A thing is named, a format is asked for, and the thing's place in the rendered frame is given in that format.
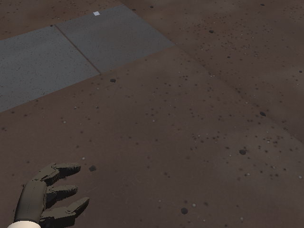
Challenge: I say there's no robot left hand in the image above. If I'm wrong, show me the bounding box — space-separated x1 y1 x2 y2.
13 162 90 228

